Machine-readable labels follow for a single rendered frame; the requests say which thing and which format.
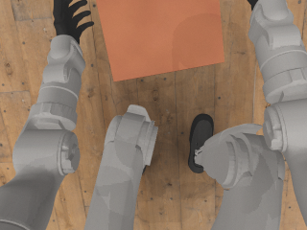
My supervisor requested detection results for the carton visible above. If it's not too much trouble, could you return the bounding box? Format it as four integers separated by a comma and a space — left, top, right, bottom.
96, 0, 224, 82

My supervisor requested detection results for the robot left upper arm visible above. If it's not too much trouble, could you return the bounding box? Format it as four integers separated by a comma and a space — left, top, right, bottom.
0, 129, 81, 230

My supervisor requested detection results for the robot left hand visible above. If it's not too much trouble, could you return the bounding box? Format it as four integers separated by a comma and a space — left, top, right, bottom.
53, 0, 94, 44

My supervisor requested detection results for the right robot foot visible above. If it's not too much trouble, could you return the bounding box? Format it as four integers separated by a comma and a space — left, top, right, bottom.
188, 113, 214, 173

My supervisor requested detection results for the right robot forearm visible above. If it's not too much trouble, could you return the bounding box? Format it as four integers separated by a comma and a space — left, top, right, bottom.
248, 0, 307, 104

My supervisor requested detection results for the left robot forearm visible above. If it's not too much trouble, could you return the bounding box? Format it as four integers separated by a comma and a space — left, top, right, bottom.
12, 34, 86, 170

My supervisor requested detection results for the robot right upper arm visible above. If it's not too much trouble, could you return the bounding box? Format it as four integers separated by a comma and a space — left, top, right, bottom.
263, 98, 307, 226

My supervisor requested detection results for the left robot shin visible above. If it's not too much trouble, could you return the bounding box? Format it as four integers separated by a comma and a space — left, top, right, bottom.
104, 104, 151, 166

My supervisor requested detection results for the robot right hand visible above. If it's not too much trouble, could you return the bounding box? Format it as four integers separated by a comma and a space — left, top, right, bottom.
248, 0, 258, 11

